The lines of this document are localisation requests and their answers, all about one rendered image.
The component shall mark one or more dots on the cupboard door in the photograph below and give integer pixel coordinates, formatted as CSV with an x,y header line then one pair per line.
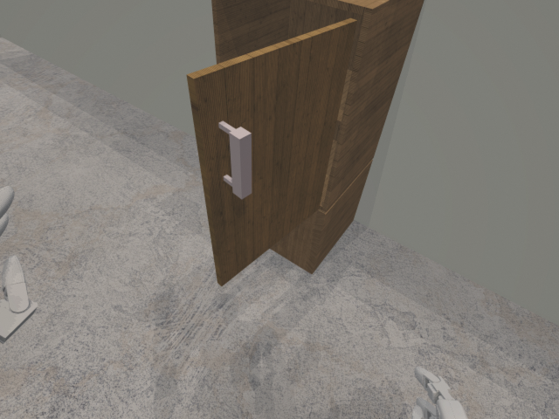
x,y
288,96

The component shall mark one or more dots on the handle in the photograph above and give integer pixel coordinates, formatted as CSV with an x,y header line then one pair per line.
x,y
241,160

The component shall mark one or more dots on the left robot hand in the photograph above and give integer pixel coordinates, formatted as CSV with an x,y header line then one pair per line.
x,y
17,308

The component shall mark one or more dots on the right robot hand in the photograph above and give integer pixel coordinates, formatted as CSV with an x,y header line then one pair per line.
x,y
440,394

